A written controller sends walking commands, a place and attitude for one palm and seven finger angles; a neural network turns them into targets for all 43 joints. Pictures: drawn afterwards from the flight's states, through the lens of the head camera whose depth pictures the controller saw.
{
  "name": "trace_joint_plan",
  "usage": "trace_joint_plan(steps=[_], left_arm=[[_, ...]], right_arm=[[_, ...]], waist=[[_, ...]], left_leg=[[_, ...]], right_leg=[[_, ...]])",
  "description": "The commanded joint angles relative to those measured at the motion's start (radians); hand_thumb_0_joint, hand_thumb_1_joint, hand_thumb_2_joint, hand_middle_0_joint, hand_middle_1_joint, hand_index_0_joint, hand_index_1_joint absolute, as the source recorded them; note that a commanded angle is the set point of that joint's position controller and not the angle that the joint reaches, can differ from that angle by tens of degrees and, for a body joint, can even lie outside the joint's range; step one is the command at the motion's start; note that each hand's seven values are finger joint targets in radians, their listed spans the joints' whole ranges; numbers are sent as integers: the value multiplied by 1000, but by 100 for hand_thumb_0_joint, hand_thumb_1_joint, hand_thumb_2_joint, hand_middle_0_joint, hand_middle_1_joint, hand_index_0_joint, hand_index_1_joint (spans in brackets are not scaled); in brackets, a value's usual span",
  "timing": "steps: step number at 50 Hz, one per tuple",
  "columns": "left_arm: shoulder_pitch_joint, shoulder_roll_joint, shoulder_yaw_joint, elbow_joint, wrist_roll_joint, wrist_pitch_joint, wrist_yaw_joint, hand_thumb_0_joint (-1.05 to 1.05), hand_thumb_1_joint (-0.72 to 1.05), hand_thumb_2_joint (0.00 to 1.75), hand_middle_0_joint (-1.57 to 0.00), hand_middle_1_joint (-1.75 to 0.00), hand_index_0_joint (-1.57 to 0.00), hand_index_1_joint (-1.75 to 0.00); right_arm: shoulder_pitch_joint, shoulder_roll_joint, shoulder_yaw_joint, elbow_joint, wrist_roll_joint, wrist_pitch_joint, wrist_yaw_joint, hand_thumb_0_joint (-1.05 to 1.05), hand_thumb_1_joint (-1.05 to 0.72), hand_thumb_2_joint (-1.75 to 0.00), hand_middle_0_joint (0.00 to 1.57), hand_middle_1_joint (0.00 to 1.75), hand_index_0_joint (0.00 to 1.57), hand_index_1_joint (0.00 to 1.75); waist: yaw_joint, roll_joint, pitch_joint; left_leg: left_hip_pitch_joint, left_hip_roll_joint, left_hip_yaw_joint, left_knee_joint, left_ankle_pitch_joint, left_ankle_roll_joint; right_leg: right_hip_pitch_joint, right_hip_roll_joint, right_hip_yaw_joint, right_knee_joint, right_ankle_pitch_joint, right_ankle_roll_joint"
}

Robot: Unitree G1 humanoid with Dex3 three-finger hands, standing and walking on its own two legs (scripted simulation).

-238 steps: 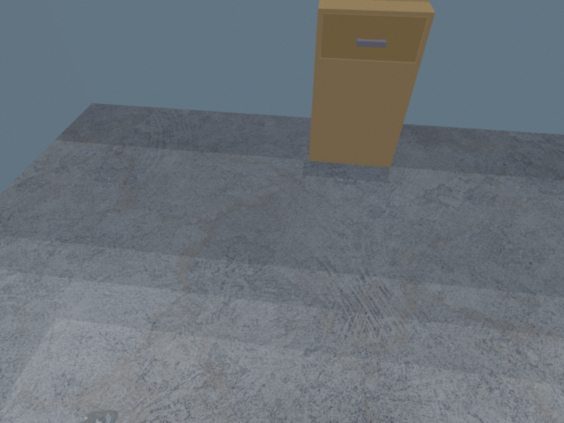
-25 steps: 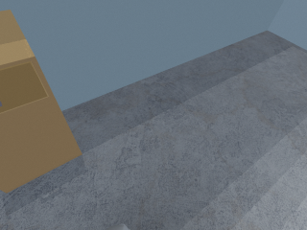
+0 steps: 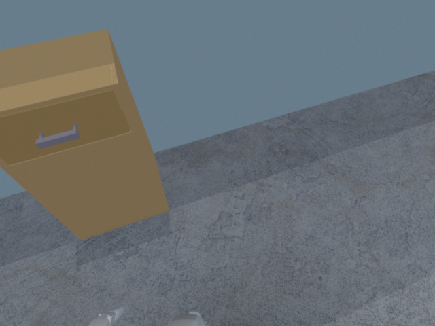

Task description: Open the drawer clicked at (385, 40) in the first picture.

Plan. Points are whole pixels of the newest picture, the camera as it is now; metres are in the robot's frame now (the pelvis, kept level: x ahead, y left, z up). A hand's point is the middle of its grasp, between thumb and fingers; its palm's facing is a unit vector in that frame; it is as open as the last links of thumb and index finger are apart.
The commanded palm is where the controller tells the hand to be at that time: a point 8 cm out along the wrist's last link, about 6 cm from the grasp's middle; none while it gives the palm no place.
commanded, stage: turn to face it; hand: left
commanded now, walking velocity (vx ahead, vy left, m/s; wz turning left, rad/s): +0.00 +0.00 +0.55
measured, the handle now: (58, 134) +0.67 +0.55 -0.08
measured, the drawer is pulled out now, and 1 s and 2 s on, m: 0.00 0.00 0.00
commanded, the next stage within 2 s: take the last steps up to it in 0.42 s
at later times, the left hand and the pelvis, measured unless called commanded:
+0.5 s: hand out of the picture -0.08 +0.24 -0.18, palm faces +0.31 -0.91 -0.27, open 7.4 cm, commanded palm none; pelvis -0.02 +0.03 +0.00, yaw +14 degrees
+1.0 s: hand out of the picture -0.04 +0.19 -0.15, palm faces +0.39 -0.90 -0.19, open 7.3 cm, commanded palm none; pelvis +0.04 +0.04 +0.01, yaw +20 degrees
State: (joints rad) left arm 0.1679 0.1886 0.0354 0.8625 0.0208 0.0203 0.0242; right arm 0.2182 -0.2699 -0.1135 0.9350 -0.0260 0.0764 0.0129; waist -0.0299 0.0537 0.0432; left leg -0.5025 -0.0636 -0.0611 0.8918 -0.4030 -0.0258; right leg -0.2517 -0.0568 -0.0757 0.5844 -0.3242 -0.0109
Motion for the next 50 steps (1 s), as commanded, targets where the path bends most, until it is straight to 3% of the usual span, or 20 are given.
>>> trace_joint_plan(steps=[1, 6, 13, 15, 17, 18, 19, 20, 21, 22, 26, 33, 37, 38, 39, 40, 41, 43, 45, 50], left_arm=[[-49, 172, 40, -80, -1, -30, 10, 0, 90, 90, -20, -30, -20, -30], [88, 192, 44, -37, 3, -32, 12, 0, 90, 90, -20, -30, -20, -30], [179, 230, 54, 23, 13, -25, 9, 0, 90, 90, -20, -30, -20, -30], [166, 242, 60, 34, 14, -22, 10, 0, 90, 90, -20, -30, -20, -30], [146, 235, 61, 49, 7, -19, 8, 0, 90, 90, -20, -30, -20, -30], [130, 224, 61, 46, -3, -17, 6, 0, 90, 90, -20, -30, -20, -30], [143, 176, 56, 23, -11, -12, 0, 0, 90, 90, -20, -30, -20, -30], [110, 126, 29, -8, -4, -6, -1, 0, 90, 90, -20, -30, -20, -30], [54, 140, 29, -3, 0, 10, 8, 0, 90, 90, -20, -30, -20, -30], [39, 135, 32, 11, -6, 12, 7, 0, 90, 90, -20, -30, -20, -30], [95, 127, 32, 67, -7, 14, -8, 0, 90, 90, -20, -30, -20, -30], [51, 86, 16, 58, 4, -11, -27, 0, 90, 90, -20, -30, -20, -30], [171, 80, 17, 105, 7, -40, -30, 0, 90, 90, -20, -30, -20, -30], [237, 115, 26, 129, 12, -53, -23, 0, 90, 90, -20, -30, -20, -30], [312, 205, 46, 145, 22, -61, -13, 0, 90, 90, -20, -30, -20, -30], [367, 239, 54, 147, 8, -60, -7, 0, 90, 90, -20, -30, -20, -30], [340, 221, 53, 154, 6, -67, -3, 0, 90, 90, -20, -30, -20, -30], [238, 138, 33, 142, 9, -73, 1, 0, 90, 90, -20, -30, -20, -30], [207, 101, 21, 138, 6, -84, -1, 0, 90, 90, -20, -30, -20, -30], [283, 98, 20, 195, 6, -100, -2, 0, 90, 90, -20, -30, -20, -30]], right_arm=[[-8, -63, -7, -74, -1, -16, 18, 0, -90, -90, 20, 30, 20, 30], [-83, -57, 8, -84, 3, -10, 16, 0, -90, -90, 20, 30, 20, 30], [-180, -31, 40, -93, 15, -25, 10, 0, -90, -90, 20, 30, 20, 30], [-151, -30, 46, -86, 20, -35, 5, 0, -90, -90, 20, 30, 20, 30], [-101, -39, 47, -66, 18, -44, 1, 0, -90, -90, 20, 30, 20, 30], [-44, -73, 38, -51, 14, -54, 0, 0, -90, -90, 20, 30, 20, 30], [-7, -177, 17, -48, 3, -65, -3, 0, -90, -90, 20, 30, 20, 30], [33, -240, 5, -37, 11, -57, -7, 0, -90, -90, 20, 30, 20, 30], [50, -212, 10, -15, 11, -58, -19, 0, -90, -90, 20, 30, 20, 30], [6, -193, 16, -19, 8, -57, -30, 0, -90, -90, 20, 30, 20, 30], [-99, -122, 39, -39, 9, -66, -31, 0, -90, -90, 20, 30, 20, 30], [-5, -109, 34, 3, -1, -76, -24, 0, -90, -90, 20, 30, 20, 30], [-6, -74, 40, 23, 8, -86, -24, 0, -90, -90, 20, 30, 20, 30], [-3, -31, 49, 23, 14, -93, -22, 0, -90, -90, 20, 30, 20, 30], [-6, 34, 63, -4, 21, -100, -16, 0, -90, -90, 20, 30, 20, 30], [-82, -26, 49, -43, 5, -93, -8, 0, -90, -90, 20, 30, 20, 30], [-113, -35, 42, -39, -1, -88, -1, 0, -90, -90, 20, 30, 20, 30], [-60, -20, 35, 4, -3, -82, 12, 0, -90, -90, 20, 30, 20, 30], [10, 21, 40, 44, -3, -74, 17, 0, -90, -90, 20, 30, 20, 30], [-22, 56, 47, 39, 4, -81, 26, 0, -90, -90, 20, 30, 20, 30]], waist=[[-13, -220, 40], [43, -215, -7], [94, -278, -62], [83, -297, -94], [51, -275, -109], [12, -206, -137], [-5, 61, -178], [-24, 229, -157], [-41, 180, -138], [-20, 179, -104], [34, 95, -38], [1, 106, -3], [67, 39, -3], [100, -65, -14], [127, -334, -9], [162, -302, 25], [147, -308, 89], [78, -196, 153], [41, -173, 131], [59, -184, 109]], left_leg=[[-112, 80, 30, 354, 63, -37], [-96, 99, 71, 255, 31, -62], [37, 88, 137, -63, -65, -38], [115, 80, 156, -184, -50, -22], [254, 72, 179, -381, 97, -8], [393, 106, 159, -516, 253, 11], [584, 318, -89, -532, 544, 96], [590, 494, -235, -522, 902, 220], [511, 469, -196, -518, 874, 244], [466, 429, -174, -515, 815, 241], [381, 308, -46, -545, 705, 187], [348, 301, -147, -625, 146, 207], [206, 231, -120, -509, 20, 156], [79, 165, -53, -364, -26, 112], [-121, 42, 93, -111, -126, 54], [-189, 68, 51, 53, -192, 46], [-208, 102, 7, 149, -107, 50], [-184, 151, 20, 207, 43, 42], [-118, 155, 62, 185, 154, 20], [-93, 165, 138, 1, 210, 4]], right_leg=[[-1, -247, 121, -291, 239, -67], [138, -273, 68, -246, 419, -96], [223, -303, 39, -176, 640, -119], [229, -307, 26, -136, 676, -111], [175, -276, -20, -65, 631, -58], [100, -253, -65, 34, 560, -13], [-134, -150, -118, 219, 213, 56], [-291, -84, -75, 369, -325, 90], [-270, -78, 13, 450, -320, 84], [-287, -77, 40, 492, -276, 84], [-223, -54, 28, 452, -121, 91], [-146, -8, -18, 185, -142, 69], [122, 18, -34, -121, 22, 51], [268, -69, 71, -220, -25, 26], [374, -309, 386, -361, -140, -62], [287, -430, 557, -451, -271, -146], [193, -411, 571, -489, -343, -153], [88, -346, 380, -479, -296, -113], [58, -262, 181, -457, -98, -72], [118, -237, 62, -440, 122, -86]])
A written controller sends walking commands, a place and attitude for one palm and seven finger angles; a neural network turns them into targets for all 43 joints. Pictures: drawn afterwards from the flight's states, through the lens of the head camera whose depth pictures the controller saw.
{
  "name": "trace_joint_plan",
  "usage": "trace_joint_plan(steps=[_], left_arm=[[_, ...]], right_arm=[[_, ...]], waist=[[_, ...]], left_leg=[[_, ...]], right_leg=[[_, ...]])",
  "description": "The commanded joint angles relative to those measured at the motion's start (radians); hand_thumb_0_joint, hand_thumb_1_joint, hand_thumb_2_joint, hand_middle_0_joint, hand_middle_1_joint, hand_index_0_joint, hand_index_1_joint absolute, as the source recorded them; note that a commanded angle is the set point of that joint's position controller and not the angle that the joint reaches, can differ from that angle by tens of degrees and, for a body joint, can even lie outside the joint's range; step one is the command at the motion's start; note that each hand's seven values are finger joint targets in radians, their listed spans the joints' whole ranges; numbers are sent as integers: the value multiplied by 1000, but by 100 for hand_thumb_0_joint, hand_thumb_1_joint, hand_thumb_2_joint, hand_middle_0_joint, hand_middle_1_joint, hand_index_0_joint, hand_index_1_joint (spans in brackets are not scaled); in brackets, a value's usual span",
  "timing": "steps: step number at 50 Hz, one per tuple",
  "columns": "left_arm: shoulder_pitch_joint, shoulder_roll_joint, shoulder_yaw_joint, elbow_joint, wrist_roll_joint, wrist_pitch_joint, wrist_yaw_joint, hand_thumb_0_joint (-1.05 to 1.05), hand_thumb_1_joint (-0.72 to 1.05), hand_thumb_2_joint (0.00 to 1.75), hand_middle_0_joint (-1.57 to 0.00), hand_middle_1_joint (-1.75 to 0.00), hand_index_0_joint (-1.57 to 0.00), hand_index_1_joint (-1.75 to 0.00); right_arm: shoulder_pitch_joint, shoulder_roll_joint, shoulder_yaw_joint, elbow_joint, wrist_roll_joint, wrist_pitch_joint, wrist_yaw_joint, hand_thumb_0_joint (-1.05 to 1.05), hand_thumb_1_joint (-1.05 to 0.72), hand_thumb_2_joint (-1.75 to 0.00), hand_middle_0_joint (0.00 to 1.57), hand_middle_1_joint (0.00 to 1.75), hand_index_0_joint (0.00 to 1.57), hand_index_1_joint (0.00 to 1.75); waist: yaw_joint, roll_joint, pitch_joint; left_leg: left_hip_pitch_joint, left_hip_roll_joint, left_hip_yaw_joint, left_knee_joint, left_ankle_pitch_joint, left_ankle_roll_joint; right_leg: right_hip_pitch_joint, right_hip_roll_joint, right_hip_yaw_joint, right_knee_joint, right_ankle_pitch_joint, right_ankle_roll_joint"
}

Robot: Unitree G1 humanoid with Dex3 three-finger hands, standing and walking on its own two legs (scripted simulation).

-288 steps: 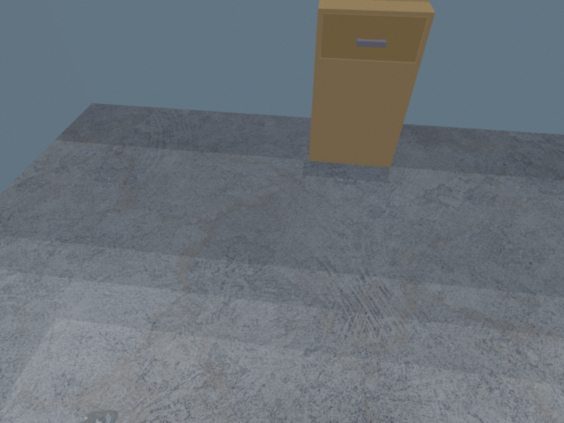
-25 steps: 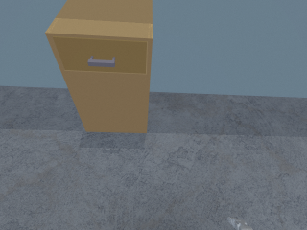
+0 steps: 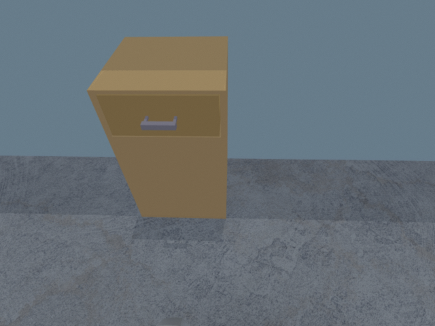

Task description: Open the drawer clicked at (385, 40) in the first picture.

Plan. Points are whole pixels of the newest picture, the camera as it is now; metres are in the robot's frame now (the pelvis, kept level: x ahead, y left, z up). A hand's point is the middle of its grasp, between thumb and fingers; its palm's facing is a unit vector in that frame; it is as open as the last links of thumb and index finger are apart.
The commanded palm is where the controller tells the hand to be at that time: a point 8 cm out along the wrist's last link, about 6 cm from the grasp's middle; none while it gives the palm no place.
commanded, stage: take the last steps up to it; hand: left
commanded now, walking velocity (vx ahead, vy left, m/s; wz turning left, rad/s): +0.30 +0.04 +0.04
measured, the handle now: (159, 122) +0.77 +0.26 -0.09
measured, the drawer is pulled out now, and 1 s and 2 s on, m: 0.00 0.00 0.00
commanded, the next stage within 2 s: come to a stop and stand still in 0.54 s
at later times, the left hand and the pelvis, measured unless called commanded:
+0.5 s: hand (117, 294) +0.22 +0.26 -0.17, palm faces +0.03 -0.98 -0.21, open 7.4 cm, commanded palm none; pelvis +0.16 +0.07 +0.00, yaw -1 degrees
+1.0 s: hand (135, 259) +0.32 +0.24 -0.19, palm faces +0.05 -0.97 -0.23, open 7.3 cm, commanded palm none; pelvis +0.26 +0.06 -0.02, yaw +0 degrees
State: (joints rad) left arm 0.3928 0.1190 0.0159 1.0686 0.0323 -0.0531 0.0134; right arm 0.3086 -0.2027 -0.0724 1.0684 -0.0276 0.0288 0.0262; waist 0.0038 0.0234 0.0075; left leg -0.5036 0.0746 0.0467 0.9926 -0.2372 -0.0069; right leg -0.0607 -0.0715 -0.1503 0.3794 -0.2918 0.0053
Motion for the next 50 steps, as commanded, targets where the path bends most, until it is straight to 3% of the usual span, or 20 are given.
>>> trace_joint_plan(steps=[1, 6, 8, 9, 10, 11, 14, 17, 27, 30, 31, 32, 33, 35, 36, 38, 44, 46, 48, 50], left_arm=[[71, 174, 40, 3, -5, -26, 9, 0, 90, 90, -20, -30, -20, -30], [74, 187, 52, 36, -2, -14, 13, 0, 90, 90, -20, -30, -20, -30], [42, 175, 54, 34, -6, -3, 11, 0, 90, 90, -20, -30, -20, -30], [65, 125, 47, 26, -12, 0, 5, 0, 90, 90, -20, -30, -20, -30], [84, 74, 39, -1, -22, 3, -3, 0, 90, 90, -20, -30, -20, -30], [28, 86, 37, -29, -15, 6, 1, 0, 90, 90, -20, -30, -20, -30], [-80, 83, 46, -24, -6, 9, -17, 0, 90, 90, -20, -30, -20, -30], [-15, 50, 41, -3, -4, 28, -20, 0, 90, 90, -20, -30, -20, -30], [-184, 76, 42, -93, -6, 36, -22, 0, 90, 90, -20, -30, -20, -30], [-86, 104, 51, -56, -2, 18, -18, 0, 90, 90, -20, -30, -20, -30], [1, 167, 62, -30, 2, 5, -12, 0, 90, 90, -20, -30, -20, -30], [66, 241, 74, -15, -4, 0, -4, 0, 90, 90, -20, -30, -20, -30], [74, 252, 74, -19, -19, -5, 0, 0, 90, 90, -20, -30, -20, -30], [-100, 178, 48, -49, -14, 3, 18, 0, 90, 90, -20, -30, -20, -30], [-152, 164, 43, -60, -12, 9, 25, 0, 90, 90, -20, -30, -20, -30], [-188, 170, 52, -75, -5, 24, 35, 0, 90, 90, -20, -30, -20, -30], [-196, 218, 77, -88, -7, 66, 38, 0, 90, 90, -20, -30, -20, -30], [-217, 223, 78, -98, -8, 72, 36, 0, 90, 90, -20, -30, -20, -30], [-223, 207, 73, -106, -15, 81, 34, 0, 90, 90, -20, -30, -20, -30], [-163, 131, 53, -119, -25, 88, 31, 0, 90, 90, -20, -30, -20, -30]], right_arm=[[-128, -5, 7, -99, 7, -36, 14, 0, -90, -90, 20, 30, 20, 30], [-137, 0, 14, -100, 10, -61, 16, 0, -90, -90, 20, 30, 20, 30], [49, -46, 2, -43, 3, -75, 1, 0, -90, -90, 20, 30, 20, 30], [199, -133, -18, 2, -7, -84, -14, 0, -90, -90, 20, 30, 20, 30], [300, -234, -41, 25, -7, -84, -29, 0, -90, -90, 20, 30, 20, 30], [277, -231, -35, 30, -1, -75, -37, 0, -90, -90, 20, 30, 20, 30], [71, -88, -5, -25, -1, -86, -46, 0, -90, -90, 20, 30, 20, 30], [23, -53, 9, -29, 2, -106, -52, 0, -90, -90, 20, 30, 20, 30], [53, -78, -1, -8, -2, -85, -45, 0, -90, -90, 20, 30, 20, 30], [44, -57, 6, 1, 2, -78, -45, 0, -90, -90, 20, 30, 20, 30], [53, -22, 15, -3, 10, -82, -41, 0, -90, -90, 20, 30, 20, 30], [70, 22, 25, -25, 14, -82, -33, 0, -90, -90, 20, 30, 20, 30], [42, -21, 26, -31, 14, -68, -40, 0, -90, -90, 20, 30, 20, 30], [18, 10, 34, -10, 21, -56, -53, 0, -90, -90, 20, 30, 20, 30], [29, 29, 40, 8, 23, -44, -56, 0, -90, -90, 20, 30, 20, 30], [56, 52, 38, 13, 30, -22, -56, 0, -90, -90, 20, 30, 20, 30], [-5, -4, 11, -43, 18, 17, -55, 0, -90, -90, 20, 30, 20, 30], [-1, -15, 8, -53, 16, 18, -53, 0, -90, -90, 20, 30, 20, 30], [33, -35, 9, -48, 12, 7, -50, 0, -90, -90, 20, 30, 20, 30], [14, -144, -1, -85, 3, -8, -51, 0, -90, -90, 20, 30, 20, 30]], waist=[[31, -161, 144], [26, -188, 112], [-64, -97, 41], [-113, 115, -62], [-125, 362, -123], [-121, 273, -106], [-57, 97, 85], [2, 78, 58], [-14, 42, 92], [38, -31, 57], [71, -159, 1], [70, -334, -23], [84, -341, -58], [20, -120, -3], [-2, -81, -8], [-18, -93, -31], [0, -160, -17], [-15, -181, -27], [-37, -111, -46], [-15, 221, -66]], left_leg=[[-87, 24, 45, -146, 46, -14], [99, 4, 86, -349, -3, 17], [395, -28, 103, -474, 28, 26], [576, 93, -53, -548, -7, 58], [674, 316, -410, -696, -45, 135], [612, 363, -467, -769, -215, 179], [302, 292, -301, -820, -224, 169], [251, 236, -142, -819, -8, 158], [311, 229, -71, -763, 90, 180], [253, 143, 5, -563, 72, 104], [143, 61, 86, -367, -4, 61], [-25, -51, 148, -146, -280, 23], [5, -32, 34, -3, -382, 22], [67, 10, -48, 5, -296, 0], [120, 15, -48, -50, -273, -7], [170, -7, -23, -176, -243, -16], [170, -37, 5, -253, -153, -32], [227, -34, 6, -350, -76, -30], [359, 5, -2, -521, 189, -12], [353, 291, -271, -659, 671, 152]], right_leg=[[-56, -223, 120, -224, 120, -104], [-63, -233, 96, -123, 184, -101], [-176, -175, 34, 97, 184, -70], [-266, -87, -25, 365, 90, -35], [-465, 43, -40, 657, -302, 0], [-526, 26, 74, 802, -324, -29], [-544, -71, 124, 866, -104, -30], [-440, -75, 107, 721, -51, -9], [-338, -25, 56, 304, 10, 3], [-104, 10, 36, 97, 117, -13], [47, -110, 193, 52, 160, -58], [151, -291, 445, -58, 268, -160], [79, -339, 508, -110, 403, -214], [-54, -308, 357, -68, 664, -232], [-102, -280, 282, -44, 745, -219], [-107, -245, 187, -10, 807, -197], [-107, -250, 187, 30, 774, -196], [-135, -230, 180, 55, 675, -171], [-206, -164, 144, 139, 473, -101], [-279, 31, 40, 402, -183, -2]])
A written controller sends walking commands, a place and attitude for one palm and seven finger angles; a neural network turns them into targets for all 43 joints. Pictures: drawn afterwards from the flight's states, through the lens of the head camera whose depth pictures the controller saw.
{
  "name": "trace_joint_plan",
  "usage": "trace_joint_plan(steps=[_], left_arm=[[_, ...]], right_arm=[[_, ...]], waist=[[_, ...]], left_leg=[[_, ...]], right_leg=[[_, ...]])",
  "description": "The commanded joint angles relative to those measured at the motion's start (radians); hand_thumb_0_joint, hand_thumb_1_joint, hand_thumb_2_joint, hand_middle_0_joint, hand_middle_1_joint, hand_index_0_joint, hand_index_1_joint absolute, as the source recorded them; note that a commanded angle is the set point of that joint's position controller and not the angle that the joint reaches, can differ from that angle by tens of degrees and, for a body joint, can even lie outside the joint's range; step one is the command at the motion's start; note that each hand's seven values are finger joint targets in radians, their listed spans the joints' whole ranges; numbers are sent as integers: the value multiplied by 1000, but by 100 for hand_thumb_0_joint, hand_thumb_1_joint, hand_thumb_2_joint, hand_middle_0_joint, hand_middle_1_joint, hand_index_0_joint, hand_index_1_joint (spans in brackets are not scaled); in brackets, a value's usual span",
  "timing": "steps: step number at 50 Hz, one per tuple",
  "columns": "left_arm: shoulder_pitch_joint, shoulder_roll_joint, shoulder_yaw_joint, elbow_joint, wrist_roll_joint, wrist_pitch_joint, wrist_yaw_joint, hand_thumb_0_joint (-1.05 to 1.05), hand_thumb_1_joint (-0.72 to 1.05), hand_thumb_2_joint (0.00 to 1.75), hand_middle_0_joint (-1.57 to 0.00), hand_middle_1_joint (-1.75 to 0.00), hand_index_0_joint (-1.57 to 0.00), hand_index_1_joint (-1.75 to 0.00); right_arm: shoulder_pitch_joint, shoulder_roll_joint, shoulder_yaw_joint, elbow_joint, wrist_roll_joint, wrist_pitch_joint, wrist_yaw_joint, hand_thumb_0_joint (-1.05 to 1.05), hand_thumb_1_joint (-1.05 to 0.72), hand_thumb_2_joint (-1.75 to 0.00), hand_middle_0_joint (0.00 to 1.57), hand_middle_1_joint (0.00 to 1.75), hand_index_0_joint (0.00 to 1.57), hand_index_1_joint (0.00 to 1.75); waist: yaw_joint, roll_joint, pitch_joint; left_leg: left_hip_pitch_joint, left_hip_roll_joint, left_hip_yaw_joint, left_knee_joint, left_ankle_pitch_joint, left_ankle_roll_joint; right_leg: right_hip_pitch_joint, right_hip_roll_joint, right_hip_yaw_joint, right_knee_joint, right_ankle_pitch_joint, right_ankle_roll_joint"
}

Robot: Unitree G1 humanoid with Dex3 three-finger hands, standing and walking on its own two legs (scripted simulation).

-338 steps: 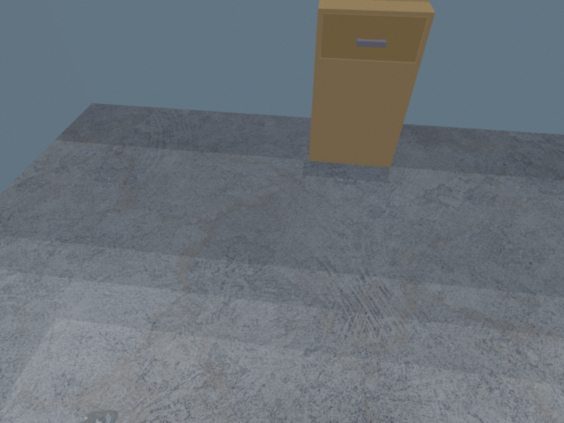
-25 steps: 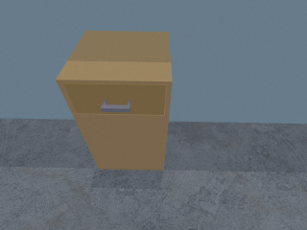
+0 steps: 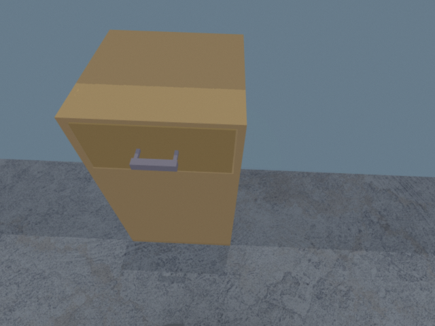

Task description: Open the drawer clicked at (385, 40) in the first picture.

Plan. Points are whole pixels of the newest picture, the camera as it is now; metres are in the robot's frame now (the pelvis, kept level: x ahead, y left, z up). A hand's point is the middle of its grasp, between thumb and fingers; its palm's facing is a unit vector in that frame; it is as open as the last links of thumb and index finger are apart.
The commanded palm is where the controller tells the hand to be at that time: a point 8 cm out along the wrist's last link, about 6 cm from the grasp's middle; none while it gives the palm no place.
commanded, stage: come to a stop and stand still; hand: left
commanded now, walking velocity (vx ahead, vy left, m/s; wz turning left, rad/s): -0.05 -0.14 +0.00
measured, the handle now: (155, 158) +0.51 +0.20 -0.08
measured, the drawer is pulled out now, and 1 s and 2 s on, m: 0.00 0.00 0.00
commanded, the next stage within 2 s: look again from close up in 1.42 s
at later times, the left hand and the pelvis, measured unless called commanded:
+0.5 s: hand out of the picture +0.00 +0.13 -0.16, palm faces +0.01 -0.97 -0.23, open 7.3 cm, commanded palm none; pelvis -0.02 -0.04 +0.01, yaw -1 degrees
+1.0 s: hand out of the picture +0.00 +0.09 -0.16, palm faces +0.04 -0.98 -0.18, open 7.3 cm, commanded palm none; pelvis +0.02 -0.06 +0.01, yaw -1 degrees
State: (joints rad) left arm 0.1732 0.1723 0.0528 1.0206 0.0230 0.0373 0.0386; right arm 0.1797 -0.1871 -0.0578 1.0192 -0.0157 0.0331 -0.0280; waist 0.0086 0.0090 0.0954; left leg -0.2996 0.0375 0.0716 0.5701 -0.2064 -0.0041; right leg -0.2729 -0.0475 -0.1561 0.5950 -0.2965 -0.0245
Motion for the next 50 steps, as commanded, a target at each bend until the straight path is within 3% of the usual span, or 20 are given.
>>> trace_joint_plan(steps=[1, 3, 5, 7, 9, 11, 13, 14, 15, 16, 17, 18, 19, 21, 23, 29, 33, 41, 43, 50], left_arm=[[44, 89, 12, -67, -13, 3, 6, 0, 90, 90, -20, -30, -20, -30], [49, 95, 19, -46, -9, 10, -1, 0, 90, 90, -20, -30, -20, -30], [79, 89, 15, -30, -8, 6, -9, 0, 90, 90, -20, -30, -20, -30], [79, 86, 8, -26, -7, 3, -14, 0, 90, 90, -20, -30, -20, -30], [71, 76, -2, -29, -6, 3, -16, 0, 90, 90, -20, -30, -20, -30], [69, 68, -10, -28, -8, -3, -16, 0, 90, 90, -20, -30, -20, -30], [122, 67, -14, -2, -9, -14, -14, 0, 90, 90, -20, -30, -20, -30], [152, 78, -14, 13, -7, -21, -11, 0, 90, 90, -20, -30, -20, -30], [152, 105, -13, 16, -4, -31, -7, 0, 90, 90, -20, -30, -20, -30], [131, 144, -12, 12, -4, -38, -4, 0, 90, 90, -20, -30, -20, -30], [105, 156, -14, 9, -6, -37, -5, 0, 90, 90, -20, -30, -20, -30], [85, 159, -11, 13, -6, -45, -4, 0, 90, 90, -20, -30, -20, -30], [76, 134, -18, 17, -8, -46, -2, 0, 90, 90, -20, -30, -20, -30], [78, 108, -26, 25, -13, -46, -2, 0, 90, 90, -20, -30, -20, -30], [101, 100, -26, 34, -15, -44, -1, 0, 90, 90, -20, -30, -20, -30], [141, 81, -29, 66, -20, -42, -1, 0, 90, 90, -20, -30, -20, -30], [160, 71, -29, 79, -22, -45, 0, 0, 90, 90, -20, -30, -20, -30], [215, 43, -29, 97, -22, -51, 8, 0, 90, 90, -20, -30, -20, -30], [221, 37, -29, 99, -21, -49, 10, 0, 90, 90, -20, -30, -20, -30], [248, 34, -25, 101, -17, -50, 16, 0, 90, 90, -20, -30, -20, -30]], right_arm=[[111, -165, -15, -42, -8, -17, -8, 0, -90, -90, 20, 30, 20, 30], [15, -148, -8, -65, -11, -17, -19, 0, -90, -90, 20, 30, 20, 30], [-21, -142, -2, -76, -11, -19, -16, 0, -90, -90, 20, 30, 20, 30], [-6, -144, -4, -66, -6, -22, -15, 0, -90, -90, 20, 30, 20, 30], [16, -152, -9, -52, -5, -21, -10, 0, -90, -90, 20, 30, 20, 30], [40, -156, -12, -34, -6, -20, -4, 0, -90, -90, 20, 30, 20, 30], [39, -156, -12, -23, 0, -21, 1, 0, -90, -90, 20, 30, 20, 30], [41, -141, -12, -22, 6, -21, 2, 0, -90, -90, 20, 30, 20, 30], [45, -109, -7, -21, 12, -24, 5, 0, -90, -90, 20, 30, 20, 30], [45, -72, 1, -26, 17, -26, 9, 0, -90, -90, 20, 30, 20, 30], [30, -50, 11, -25, 13, -20, 16, 0, -90, -90, 20, 30, 20, 30], [25, -42, 18, -20, 4, -13, 13, 0, -90, -90, 20, 30, 20, 30], [29, -54, 19, -8, 2, -11, 11, 0, -90, -90, 20, 30, 20, 30], [76, -53, 22, 28, 3, -18, 9, 0, -90, -90, 20, 30, 20, 30], [87, -55, 28, 54, 4, -18, 9, 0, -90, -90, 20, 30, 20, 30], [130, -38, 42, 94, 1, -18, 2, 0, -90, -90, 20, 30, 20, 30], [163, -32, 46, 110, 2, -23, -4, 0, -90, -90, 20, 30, 20, 30], [189, -19, 44, 126, 5, -32, -15, 0, -90, -90, 20, 30, 20, 30], [188, -12, 45, 129, 6, -30, -16, 0, -90, -90, 20, 30, 20, 30], [172, -9, 41, 123, 7, -34, -22, 0, -90, -90, 20, 30, 20, 30]], waist=[[-30, 211, -160], [-3, 180, -114], [8, 119, -118], [-5, 107, -137], [-25, 134, -141], [-36, 150, -147], [-16, 132, -162], [-6, 88, -156], [-13, 10, -133], [-30, -77, -126], [-36, -82, -92], [-34, -229, -65], [-33, -241, -29], [-43, -152, -36], [-32, -84, -5], [-21, -16, 52], [-19, -12, 27], [-11, -42, -30], [-10, -36, -13], [-9, -44, -38]], left_leg=[[101, 346, -329, -274, 558, 204], [47, 312, -278, -269, 401, 216], [90, 267, -222, -264, 333, 195], [143, 254, -207, -273, 288, 186], [166, 252, -216, -296, 191, 183], [187, 239, -218, -289, 186, 173], [183, 209, -179, -246, 196, 140], [142, 177, -153, -207, 168, 106], [93, 122, -112, -153, 123, 57], [74, 64, -57, -116, 45, 14], [99, 32, -42, -123, 19, -3], [90, 23, -35, -113, -9, -8], [111, 34, -38, -115, -4, -7], [161, 47, -57, -152, 86, -3], [164, 59, -63, -168, 84, -4], [145, 63, -65, -182, 87, -8], [142, 68, -64, -177, 125, -10], [158, 73, -47, -148, 211, -7], [160, 74, -46, -146, 206, -6], [181, 76, -33, -113, 278, 1]], right_leg=[[-74, 35, 121, 351, -326, 30], [-116, 21, 197, 472, -267, 27], [-136, 18, 185, 451, -207, 37], [-127, 9, 164, 358, -196, 46], [-96, 2, 140, 248, -205, 47], [-55, 8, 124, 103, -190, 43], [26, 16, 98, -68, -65, 42], [95, 10, 104, -196, 41, 39], [123, -44, 192, -274, 124, 21], [99, -137, 286, -294, 184, -16], [33, -167, 298, -298, 201, -41], [5, -154, 302, -311, 218, -46], [-33, -153, 285, -325, 199, -47], [-32, -107, 245, -306, 154, -30], [-41, -83, 231, -331, 37, -18], [-36, -69, 232, -363, -32, -22], [16, -65, 215, -350, 46, -22], [106, -64, 181, -292, 334, -13], [94, -61, 178, -289, 322, -11], [130, -63, 165, -251, 487, -1]])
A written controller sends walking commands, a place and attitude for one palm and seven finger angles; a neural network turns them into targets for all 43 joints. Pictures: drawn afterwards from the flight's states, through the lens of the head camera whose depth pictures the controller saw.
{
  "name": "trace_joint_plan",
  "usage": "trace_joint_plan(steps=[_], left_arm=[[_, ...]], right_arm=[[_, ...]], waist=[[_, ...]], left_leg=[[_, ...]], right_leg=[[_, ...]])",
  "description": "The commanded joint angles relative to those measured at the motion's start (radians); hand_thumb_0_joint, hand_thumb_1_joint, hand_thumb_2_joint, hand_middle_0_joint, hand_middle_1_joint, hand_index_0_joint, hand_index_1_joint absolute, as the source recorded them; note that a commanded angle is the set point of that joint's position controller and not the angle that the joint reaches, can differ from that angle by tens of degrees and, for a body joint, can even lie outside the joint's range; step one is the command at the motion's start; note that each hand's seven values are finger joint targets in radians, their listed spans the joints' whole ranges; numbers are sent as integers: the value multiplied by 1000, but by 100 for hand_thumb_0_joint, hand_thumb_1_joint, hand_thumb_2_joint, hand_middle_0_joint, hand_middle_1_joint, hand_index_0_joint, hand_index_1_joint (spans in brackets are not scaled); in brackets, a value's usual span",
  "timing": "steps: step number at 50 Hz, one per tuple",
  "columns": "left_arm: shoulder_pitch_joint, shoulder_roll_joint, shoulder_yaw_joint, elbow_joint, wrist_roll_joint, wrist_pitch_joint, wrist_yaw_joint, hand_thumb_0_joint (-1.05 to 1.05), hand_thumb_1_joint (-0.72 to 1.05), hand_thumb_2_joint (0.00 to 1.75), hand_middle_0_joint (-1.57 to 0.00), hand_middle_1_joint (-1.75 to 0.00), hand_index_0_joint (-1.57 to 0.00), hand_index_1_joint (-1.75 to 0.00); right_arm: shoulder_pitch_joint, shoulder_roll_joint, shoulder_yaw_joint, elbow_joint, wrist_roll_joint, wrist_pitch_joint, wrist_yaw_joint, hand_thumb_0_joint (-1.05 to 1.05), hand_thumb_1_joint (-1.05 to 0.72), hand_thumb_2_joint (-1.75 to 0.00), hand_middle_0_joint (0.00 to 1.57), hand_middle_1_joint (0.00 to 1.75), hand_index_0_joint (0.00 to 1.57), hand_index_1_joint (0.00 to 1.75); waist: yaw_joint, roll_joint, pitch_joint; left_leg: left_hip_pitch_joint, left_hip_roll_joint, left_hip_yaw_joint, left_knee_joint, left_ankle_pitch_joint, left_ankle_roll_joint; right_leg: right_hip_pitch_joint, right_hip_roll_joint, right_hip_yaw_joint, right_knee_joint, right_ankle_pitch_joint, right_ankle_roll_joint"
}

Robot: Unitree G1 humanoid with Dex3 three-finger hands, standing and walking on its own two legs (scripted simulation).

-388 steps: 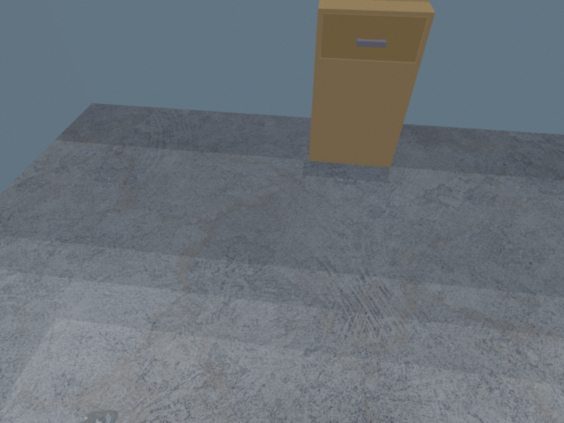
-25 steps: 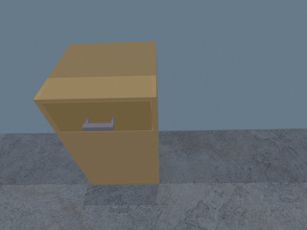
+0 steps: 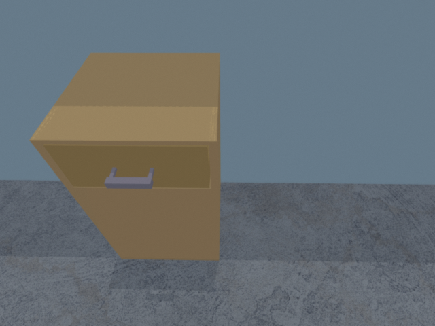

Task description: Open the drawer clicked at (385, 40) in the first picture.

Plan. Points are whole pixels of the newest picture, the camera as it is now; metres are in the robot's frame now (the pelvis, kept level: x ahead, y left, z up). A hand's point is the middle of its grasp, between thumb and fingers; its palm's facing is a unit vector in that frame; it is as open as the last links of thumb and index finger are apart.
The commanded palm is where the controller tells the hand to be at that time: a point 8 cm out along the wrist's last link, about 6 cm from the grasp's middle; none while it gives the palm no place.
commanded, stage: come to a stop and stand still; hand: left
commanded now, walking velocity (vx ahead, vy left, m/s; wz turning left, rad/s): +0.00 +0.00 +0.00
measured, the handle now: (131, 176) +0.48 +0.27 -0.09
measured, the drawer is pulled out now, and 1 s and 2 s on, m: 0.00 0.00 0.00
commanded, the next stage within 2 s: look again from close up in 0.42 s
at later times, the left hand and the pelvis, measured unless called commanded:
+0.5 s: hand out of the picture +0.01 +0.18 -0.17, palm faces +0.05 -0.98 -0.21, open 7.3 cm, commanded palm none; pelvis +0.02 +0.01 +0.00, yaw +0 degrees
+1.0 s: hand out of the picture -0.01 +0.24 -0.18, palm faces +0.00 -0.98 -0.20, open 7.3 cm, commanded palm none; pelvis -0.02 +0.06 -0.01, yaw -1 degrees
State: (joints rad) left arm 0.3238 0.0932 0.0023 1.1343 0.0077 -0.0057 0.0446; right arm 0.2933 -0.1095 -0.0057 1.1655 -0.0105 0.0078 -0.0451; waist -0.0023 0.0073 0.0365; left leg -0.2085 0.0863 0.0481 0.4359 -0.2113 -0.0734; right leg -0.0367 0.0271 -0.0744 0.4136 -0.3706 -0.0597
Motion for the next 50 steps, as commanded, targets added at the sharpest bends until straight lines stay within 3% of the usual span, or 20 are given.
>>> trace_joint_plan(steps=[1, 16, 25, 26, 27, 28, 29, 30, 31, 32, 33, 34, 35, 36, 38, 40, 41, 45, 48, 50], left_arm=[[96, 113, 26, -13, -1, -7, 11, 0, 90, 90, -20, -30, -20, -30], [98, 139, 31, -20, 0, -6, 12, 0, 90, 90, -20, -30, -20, -30], [80, 147, 27, -25, 0, -5, 9, 0, 90, 90, -20, -30, -20, -30], [157, 184, 25, -24, 25, -56, 43, 0, 90, 90, -20, -30, -20, -30], [142, 223, 31, -57, 29, -59, 38, 0, 90, 90, -20, -30, -20, -30], [107, 205, 25, -87, 25, -62, 37, 0, 90, 90, -20, -30, -20, -30], [73, 206, 17, -118, 14, -63, 34, 0, 90, 90, -20, -30, -20, -30], [57, 213, 19, -138, 1, -62, 30, 0, 90, 90, -20, -30, -20, -30], [53, 199, 19, -150, -7, -54, 26, 0, 90, 90, -20, -30, -20, -30], [44, 170, 16, -159, -6, -33, 23, 0, 90, 90, -20, -30, -20, -30], [54, 138, 14, -169, -1, -16, 20, 0, 90, 90, -20, -30, -20, -30], [84, 123, 7, -162, 3, -13, 16, 0, 90, 90, -20, -30, -20, -30], [113, 130, 7, -148, 3, -13, 13, 0, 90, 90, -20, -30, -20, -30], [126, 144, 7, -138, 4, -16, 13, 0, 90, 90, -20, -30, -20, -30], [109, 176, 7, -141, 6, -16, 13, 0, 90, 90, -20, -30, -20, -30], [94, 180, 8, -146, 6, -12, 13, 0, 90, 90, -20, -30, -20, -30], [88, 170, 6, -151, 4, -10, 14, 0, 90, 90, -20, -30, -20, -30], [81, 159, 1, -153, 8, 5, 7, 0, 90, 90, -20, -30, -20, -30], [91, 163, 0, -148, 11, 9, 1, 0, 90, 90, -20, -30, -20, -30], [108, 163, 0, -142, 13, 7, -1, 0, 90, 90, -20, -30, -20, -30]], right_arm=[[54, -89, -11, -25, 2, -8, -5, 0, -90, -90, 20, 30, 20, 30], [11, -117, -9, -45, 2, -12, -9, 0, -90, -90, 20, 30, 20, 30], [2, -129, -9, -47, 1, -13, -6, 0, -90, -90, 20, 30, 20, 30], [-121, -175, -21, -142, 7, -28, 14, 0, -90, -90, 20, 30, 20, 30], [-99, -121, -13, -208, 4, -15, 22, 0, -90, -90, 20, 30, 20, 30], [0, -93, -15, -198, -8, -23, 18, 0, -90, -90, 20, 30, 20, 30], [58, -117, -20, -188, -9, -29, 16, 0, -90, -90, 20, 30, 20, 30], [87, -133, -24, -173, -4, -34, 14, 0, -90, -90, 20, 30, 20, 30], [101, -153, -26, -165, -5, -35, 11, 0, -90, -90, 20, 30, 20, 30], [103, -165, -26, -160, -7, -31, 10, 0, -90, -90, 20, 30, 20, 30], [76, -180, -25, -171, -9, -25, 8, 0, -90, -90, 20, 30, 20, 30], [35, -172, -18, -178, -8, -23, 7, 0, -90, -90, 20, 30, 20, 30], [11, -160, -9, -194, -6, -21, 8, 0, -90, -90, 20, 30, 20, 30], [5, -138, -5, -202, -5, -20, 10, 0, -90, -90, 20, 30, 20, 30], [47, -133, 0, -193, -4, -23, 13, 0, -90, -90, 20, 30, 20, 30], [51, -165, -6, -188, -4, -25, 16, 0, -90, -90, 20, 30, 20, 30], [47, -177, -8, -185, -3, -26, 15, 0, -90, -90, 20, 30, 20, 30], [15, -180, -8, -185, -3, -19, 19, 0, -90, -90, 20, 30, 20, 30], [17, -186, -10, -183, -5, -12, 26, 0, -90, -90, 20, 30, 20, 30], [16, -190, -14, -183, -5, -9, 29, 0, -90, -90, 20, 30, 20, 30]], waist=[[-1, -47, 23], [2, -34, 10], [5, -31, 36], [45, -108, 105], [-3, -159, 107], [-42, -240, -33], [-57, -267, -141], [-63, -243, -193], [-55, -145, -191], [-42, -5, -151], [-19, 103, -15], [13, 152, 67], [25, 140, 116], [21, 83, 122], [0, 71, 19], [-4, 13, -77], [-1, -19, -78], [10, 6, 66], [11, 35, 90], [15, 27, 79]], left_leg=[[90, 26, -9, 24, 286, 70], [126, 24, -1, 36, 388, 77], [134, 28, -17, 3, 371, 80], [-31, 0, 60, 310, 240, 62], [-178, -75, 72, 321, -134, 74], [-172, -78, 65, 218, -194, 110], [-114, -98, 64, 156, -97, 119], [-34, -87, 56, 111, 81, 126], [51, -36, 19, 114, 288, 139], [100, 32, -43, 107, 428, 158], [35, 89, -92, 58, 493, 184], [-23, 94, -102, 43, 467, 188], [-67, 67, -100, 55, 365, 171], [-76, 34, -93, 76, 286, 152], [-17, 12, -85, 80, 294, 141], [39, 29, -92, 94, 367, 146], [42, 38, -100, 86, 355, 149], [-63, 37, -133, -39, 31, 151], [-112, 37, -159, -133, -208, 146], [-118, 37, -167, -162, -274, 144]], right_leg=[[-104, -137, 81, -65, 574, 34], [-64, -142, 74, -46, 676, 40], [-80, -139, 78, -68, 566, 39], [-191, -199, 198, -108, 1089, 145], [-33, -234, 169, -13, 1398, 117], [77, -238, 134, 97, 1565, 59], [151, -200, 93, 192, 1555, 24], [130, -183, 87, 243, 1431, 24], [29, -165, 81, 249, 1152, 25], [-85, -125, 73, 229, 730, 22], [-178, -79, 52, 182, 340, 28], [-206, -62, 54, 101, 123, 29], [-211, -67, 69, 29, 128, 21], [-208, -88, 107, -6, 222, 7], [-163, -108, 131, 20, 329, 1], [-127, -97, 102, 47, 307, 16], [-129, -93, 95, 48, 269, 19], [-190, -85, 96, 5, 54, 23], [-194, -82, 84, 7, -4, 23], [-193, -82, 82, 6, -13, 23]])
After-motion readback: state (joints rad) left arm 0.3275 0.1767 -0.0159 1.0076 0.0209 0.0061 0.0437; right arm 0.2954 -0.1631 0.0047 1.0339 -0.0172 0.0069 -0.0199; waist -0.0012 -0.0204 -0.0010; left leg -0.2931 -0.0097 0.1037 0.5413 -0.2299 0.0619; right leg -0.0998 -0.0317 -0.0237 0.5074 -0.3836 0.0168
